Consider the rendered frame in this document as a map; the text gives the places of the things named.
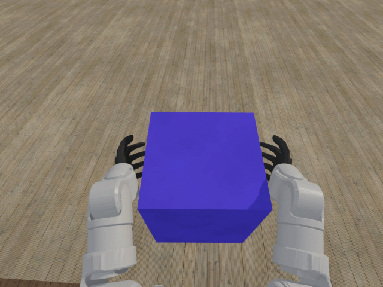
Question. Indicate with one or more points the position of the carton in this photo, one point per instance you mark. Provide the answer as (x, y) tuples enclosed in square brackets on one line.
[(203, 178)]

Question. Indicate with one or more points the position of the robot right forearm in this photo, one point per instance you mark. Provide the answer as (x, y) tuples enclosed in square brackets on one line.
[(299, 248)]

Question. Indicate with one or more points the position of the right robot hand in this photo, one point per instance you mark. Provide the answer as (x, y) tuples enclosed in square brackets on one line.
[(282, 154)]

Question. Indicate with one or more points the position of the left robot hand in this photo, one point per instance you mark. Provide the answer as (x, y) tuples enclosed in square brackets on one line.
[(124, 150)]

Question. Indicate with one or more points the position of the robot left forearm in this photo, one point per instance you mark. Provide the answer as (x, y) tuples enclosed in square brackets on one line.
[(110, 249)]

